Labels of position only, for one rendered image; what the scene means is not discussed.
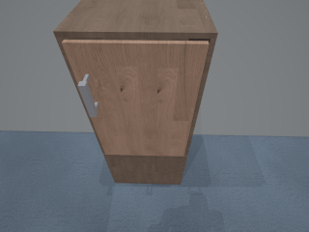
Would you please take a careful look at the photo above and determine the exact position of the handle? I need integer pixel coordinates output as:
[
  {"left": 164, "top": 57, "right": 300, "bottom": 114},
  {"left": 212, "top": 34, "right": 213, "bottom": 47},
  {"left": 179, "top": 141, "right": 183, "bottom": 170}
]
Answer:
[{"left": 77, "top": 73, "right": 98, "bottom": 118}]

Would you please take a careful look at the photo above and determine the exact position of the cupboard door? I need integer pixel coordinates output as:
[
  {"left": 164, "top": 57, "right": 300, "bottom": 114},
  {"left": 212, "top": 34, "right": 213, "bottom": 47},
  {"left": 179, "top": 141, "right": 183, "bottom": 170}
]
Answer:
[{"left": 62, "top": 40, "right": 210, "bottom": 157}]

